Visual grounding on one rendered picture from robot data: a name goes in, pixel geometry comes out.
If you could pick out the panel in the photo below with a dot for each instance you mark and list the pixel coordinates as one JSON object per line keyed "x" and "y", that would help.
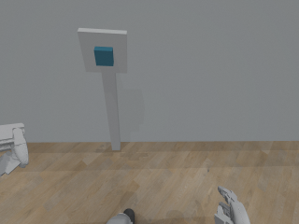
{"x": 90, "y": 38}

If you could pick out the left robot hand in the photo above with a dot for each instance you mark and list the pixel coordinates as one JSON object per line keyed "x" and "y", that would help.
{"x": 11, "y": 138}

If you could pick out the button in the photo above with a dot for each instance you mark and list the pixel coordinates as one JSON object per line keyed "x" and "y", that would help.
{"x": 103, "y": 56}

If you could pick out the right robot hand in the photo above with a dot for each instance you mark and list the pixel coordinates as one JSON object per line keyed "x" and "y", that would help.
{"x": 235, "y": 213}

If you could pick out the left robot foot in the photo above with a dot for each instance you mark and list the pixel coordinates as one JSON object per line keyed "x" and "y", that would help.
{"x": 130, "y": 213}

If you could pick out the robot left shin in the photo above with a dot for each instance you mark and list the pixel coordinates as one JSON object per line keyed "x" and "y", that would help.
{"x": 123, "y": 215}

